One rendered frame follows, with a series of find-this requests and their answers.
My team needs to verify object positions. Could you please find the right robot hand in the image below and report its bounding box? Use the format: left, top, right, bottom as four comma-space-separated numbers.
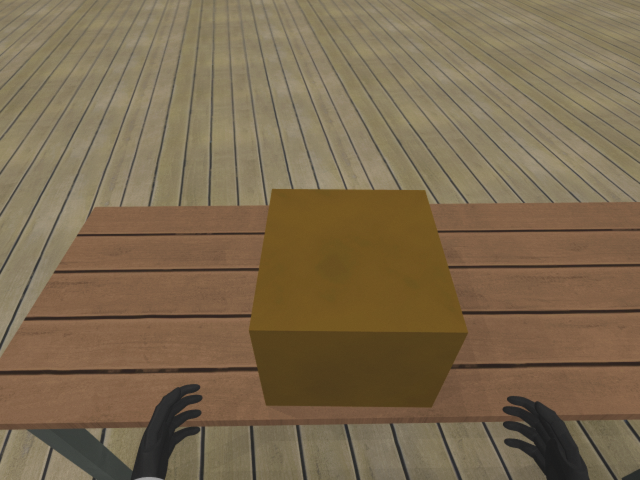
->
503, 396, 590, 480

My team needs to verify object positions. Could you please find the left robot hand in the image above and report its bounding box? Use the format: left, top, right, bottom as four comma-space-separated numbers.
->
131, 384, 203, 480

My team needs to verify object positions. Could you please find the carton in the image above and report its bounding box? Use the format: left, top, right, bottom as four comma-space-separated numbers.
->
249, 189, 468, 408

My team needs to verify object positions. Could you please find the table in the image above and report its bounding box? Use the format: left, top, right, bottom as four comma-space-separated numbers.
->
0, 202, 640, 480

